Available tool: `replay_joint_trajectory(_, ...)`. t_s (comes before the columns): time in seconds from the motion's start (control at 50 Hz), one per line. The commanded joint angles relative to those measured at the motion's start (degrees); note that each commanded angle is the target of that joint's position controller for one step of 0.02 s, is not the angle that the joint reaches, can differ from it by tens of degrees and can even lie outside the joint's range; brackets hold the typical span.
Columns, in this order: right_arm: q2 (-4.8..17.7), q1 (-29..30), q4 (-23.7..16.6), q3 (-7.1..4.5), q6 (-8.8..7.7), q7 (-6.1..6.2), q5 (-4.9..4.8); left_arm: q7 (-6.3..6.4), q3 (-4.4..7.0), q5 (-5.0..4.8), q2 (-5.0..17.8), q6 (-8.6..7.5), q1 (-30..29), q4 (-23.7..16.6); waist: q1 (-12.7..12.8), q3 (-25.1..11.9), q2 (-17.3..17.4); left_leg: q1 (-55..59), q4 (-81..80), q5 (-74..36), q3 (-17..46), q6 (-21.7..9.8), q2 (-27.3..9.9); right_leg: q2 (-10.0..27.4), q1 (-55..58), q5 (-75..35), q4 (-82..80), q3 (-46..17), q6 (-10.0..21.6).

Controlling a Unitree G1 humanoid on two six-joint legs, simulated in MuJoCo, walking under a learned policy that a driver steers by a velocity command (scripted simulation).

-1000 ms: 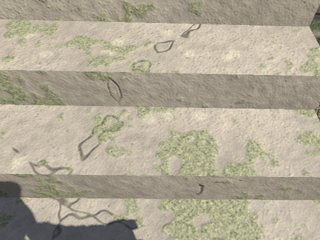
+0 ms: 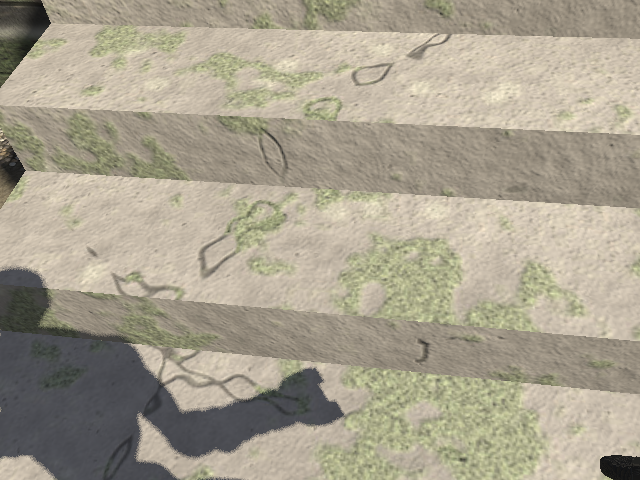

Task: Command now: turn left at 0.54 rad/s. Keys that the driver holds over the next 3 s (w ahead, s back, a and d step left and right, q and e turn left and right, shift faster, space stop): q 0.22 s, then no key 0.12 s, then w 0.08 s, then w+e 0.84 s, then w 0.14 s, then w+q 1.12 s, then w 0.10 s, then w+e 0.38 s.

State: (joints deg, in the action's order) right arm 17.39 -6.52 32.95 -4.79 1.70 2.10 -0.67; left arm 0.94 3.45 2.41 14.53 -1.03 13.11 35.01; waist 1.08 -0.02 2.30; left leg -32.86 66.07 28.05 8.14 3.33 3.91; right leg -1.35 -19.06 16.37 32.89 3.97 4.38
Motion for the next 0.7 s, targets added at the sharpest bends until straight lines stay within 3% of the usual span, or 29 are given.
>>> replay_joint_trajectory(0.02, 5.7, -2.1, -1.7, -2.33, 0.29, 0.3, 0.06, 1.7, 1.25, -0.71, 6.9, -1.02, -6.0, -5.8, -2.7, -3.1, -4.2, -7.7, 14.3, -6.5, -0.3, 2.3, -3.0, 15.9, 6.8, -19.3, -14.0, -14.8, 7.2)
replay_joint_trajectory(0.08, 3.6, 1.7, -3.3, -1.33, 0.77, 0.16, -0.22, 3.11, 0.87, -0.28, 6.7, -0.19, -2.6, -4.8, -0.4, -3.9, -6.2, -8.6, 9.7, -10.6, -3.2, 4.0, -3.1, 14.8, 10.5, -18.9, -14.7, -9.2, 8.1)
replay_joint_trajectory(0.16, 2.3, 4.6, -4.9, -0.3, 0.79, -0.24, 0.33, 3.71, 1.78, -0.37, 8.7, 0.84, 0.4, -3.5, 1.7, -5.6, -7.8, -8.4, 0.0, -7.9, -4.3, 4.8, -5.8, 18.6, 16.6, -15.9, -16.5, -9.1, 10.2)
replay_joint_trajectory(0.24, 2.0, 5.1, -5.2, 0.2, 0.74, -1.02, 0.53, 3.34, 2.43, -0.59, 10.0, 1.04, -0.8, -2.7, 2.2, -5.1, -9.0, -1.6, -8.7, -5.4, -6.6, 3.1, -7.5, 19.7, 13.3, -11.3, -17.7, -6.3, 10.7)
replay_joint_trajectory(0.3, 1.4, 4.0, -4.8, 0.55, 0.39, -1.49, 0.31, 2.41, 2.6, -1.28, 10.5, 1.05, -1.5, -1.5, 2.0, -5.1, -10.0, 5.1, -16.8, -1.7, -9.1, 0.6, -6.3, 19.5, 11.2, -13.0, -16.9, -4.7, 10.7)
replay_joint_trajectory(0.36, 1.0, 1.7, -3.6, 0.65, 0.29, -1.93, 0.18, 1.79, 2.47, -2.03, 10.4, 1.05, -2.0, -0.1, 1.0, -7.2, -10.5, 12.1, -29.1, -4.7, -11.1, -2.4, -4.9, 19.8, 11.8, -15.3, -14.5, -4.2, 9.4)
replay_joint_trajectory(0.38, 0.1, -4.8, -1.0, 1.15, 0.87, -3.24, 3.37, -0.09, 1.37, 0.38, 7.4, 1.52, 2.9, 2.0, 0.5, -9.0, -12.8, 19.5, -37.0, -4.9, -13.6, -3.6, -1.3, 15.9, 12.2, -15.8, -10.5, 0.8, 5.8)
replay_joint_trajectory(0.4, -0.1, -6.6, 0.2, 1.27, 0.45, -3.83, 3.77, -0.8, 1.16, -0.08, 6.6, 1.76, 3.0, 2.9, -1.0, -7.8, -11.4, 25.9, -47.3, -14.2, -13.4, -4.7, -1.0, 14.0, 7.2, -10.3, -9.2, 3.1, 1.7)
replay_joint_trajectory(0.42, 0.7, -7.0, 0.9, 1.41, -0.17, -3.94, 4.05, -1.37, 0.27, 0.21, 3.7, 1.76, 2.8, 2.2, -1.0, -7.3, -5.2, 34.2, -50.3, -14.4, -5.2, -5.6, -7.2, 11.4, -1.5, -2.1, -5.2, 5.4, -2.4)
replay_joint_trajectory(0.44, 5.0, -8.0, -0.8, 1.36, -0.87, -3.69, 4.22, -2.41, -1.5, 0.7, -1.7, 1.84, 1.3, -1.2, -1.9, -6.8, 8.9, 39.5, -54.1, -9.7, 15.6, -9.4, -23.7, 6.3, -15.6, 16.7, 4.5, 7.4, -6.9)
replay_joint_trajectory(0.46, 10.1, -9.2, 0.4, -0.75, -0.75, -2.65, 4.24, -2.42, -0.4, 0.69, 2.9, 2.49, -1.1, -1.2, -4.7, -1.1, 8.0, 29.3, -56.2, -4.5, 16.8, -15.7, -26.4, 4.3, -16.6, 15.7, 10.2, 0.8, -6.8)
replay_joint_trajectory(0.48, 10.8, -6.2, 0.7, -1.81, -1.92, -1.65, 0.43, -0.82, 2.16, -3.66, 10.3, 1.02, -6.4, -2.5, -4.5, 1.5, 9.3, 27.1, -55.8, 5.7, 14.0, -19.2, -23.2, 6.2, -20.5, 12.4, 20.9, -2.8, -7.0)
replay_joint_trajectory(0.5, 8.4, -4.2, 0.9, -0.99, -3.06, -0.97, -0.05, -0.42, 2.81, -4.3, 11.5, 0.34, -5.0, -1.9, -2.9, 2.1, 11.7, 28.0, -57.2, 7.4, 11.7, -17.5, -21.9, 5.7, -24.4, 9.3, 25.8, -4.5, -6.4)
replay_joint_trajectory(0.54, 4.8, -4.4, 1.9, -0.06, -4.64, -0.27, 0.09, 0.21, 3.23, -3.26, 10.5, -0.27, -1.8, 1.0, -1.8, 2.5, 9.4, 29.3, -58.2, 2.3, 6.8, -14.7, -19.9, 5.2, -27.6, 2.8, 30.9, -6.8, -6.6)
replay_joint_trajectory(0.58, 2.3, -7.2, 3.4, 0.4, -5.95, -0.33, 0.98, 0.11, 2.47, -3.51, 6.5, -0.97, -1.1, 2.3, -1.9, 2.5, 5.8, 29.8, -58.3, -6.9, 1.7, -13.8, -18.8, 4.5, -28.9, -2.7, 34.2, -8.5, -6.8)
replay_joint_trajectory(0.64, 2.1, -7.3, 4.2, 0.05, -6.94, -0.56, 1.68, -0.22, 1.82, -3.46, 4.2, -1.72, -1.8, 2.6, -1.9, 1.8, 4.0, 29.4, -58.2, -17.0, -5.2, -13.5, -17.6, 5.2, -26.8, -8.6, 29.2, -8.5, -7.8)
replay_joint_trajectory(0.7, 3.9, -5.8, 4.3, -0.6, -6.84, -0.51, 1.37, -1.08, 0.58, -2.78, 1.8, -1.62, -2.6, 1.8, -1.9, 0.7, 4.1, 25.8, -57.8, -21.1, -9.6, -13.7, -17.8, 6.0, -18.4, -10.1, 20.3, -5.2, -8.2)
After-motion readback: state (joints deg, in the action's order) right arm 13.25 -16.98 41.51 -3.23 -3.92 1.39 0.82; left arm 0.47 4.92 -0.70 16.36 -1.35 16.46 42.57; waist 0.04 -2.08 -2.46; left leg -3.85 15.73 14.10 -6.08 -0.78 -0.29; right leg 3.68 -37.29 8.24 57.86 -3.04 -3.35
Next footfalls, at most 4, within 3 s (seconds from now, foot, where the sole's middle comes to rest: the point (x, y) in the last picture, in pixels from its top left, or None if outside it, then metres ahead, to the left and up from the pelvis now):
0.42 left None -0.04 0.14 -0.77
0.88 right None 0.14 -0.09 -0.77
1.34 left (335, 438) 0.50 0.05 -0.59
1.88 right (504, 273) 0.73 -0.26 -0.41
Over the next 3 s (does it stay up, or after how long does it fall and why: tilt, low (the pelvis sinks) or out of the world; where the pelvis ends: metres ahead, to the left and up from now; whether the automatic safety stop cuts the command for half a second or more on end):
stays up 1.21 -0.09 0.60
